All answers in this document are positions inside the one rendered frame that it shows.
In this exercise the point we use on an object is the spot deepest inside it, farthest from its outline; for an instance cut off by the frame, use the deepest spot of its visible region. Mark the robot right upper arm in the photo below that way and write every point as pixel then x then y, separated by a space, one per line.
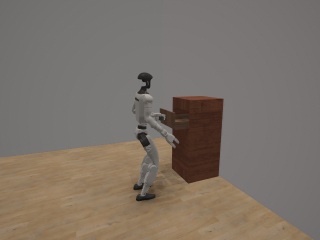
pixel 148 101

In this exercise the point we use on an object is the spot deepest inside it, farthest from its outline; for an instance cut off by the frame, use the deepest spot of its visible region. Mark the right robot forearm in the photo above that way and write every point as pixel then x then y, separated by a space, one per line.
pixel 156 126

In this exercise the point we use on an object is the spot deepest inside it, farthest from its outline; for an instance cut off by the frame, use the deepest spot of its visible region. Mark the robot left upper arm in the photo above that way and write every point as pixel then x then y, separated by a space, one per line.
pixel 134 106

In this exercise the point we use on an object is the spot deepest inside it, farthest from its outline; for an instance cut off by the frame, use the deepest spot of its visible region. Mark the robot head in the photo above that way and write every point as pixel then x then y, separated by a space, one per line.
pixel 145 77

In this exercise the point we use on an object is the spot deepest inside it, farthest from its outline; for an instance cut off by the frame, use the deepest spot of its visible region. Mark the cabinet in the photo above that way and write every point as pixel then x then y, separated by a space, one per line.
pixel 197 156

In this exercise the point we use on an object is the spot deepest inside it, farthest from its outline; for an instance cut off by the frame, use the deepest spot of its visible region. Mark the robot right thigh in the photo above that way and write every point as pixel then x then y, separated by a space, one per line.
pixel 151 148

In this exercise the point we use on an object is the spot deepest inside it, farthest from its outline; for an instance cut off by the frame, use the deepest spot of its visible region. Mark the left robot hand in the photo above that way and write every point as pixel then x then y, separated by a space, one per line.
pixel 156 115

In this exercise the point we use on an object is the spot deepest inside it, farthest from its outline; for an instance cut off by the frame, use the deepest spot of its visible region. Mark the drawer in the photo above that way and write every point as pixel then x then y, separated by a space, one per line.
pixel 176 122

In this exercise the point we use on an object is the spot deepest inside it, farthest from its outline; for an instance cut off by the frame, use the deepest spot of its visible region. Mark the right robot hand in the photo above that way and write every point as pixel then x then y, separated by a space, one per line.
pixel 169 138

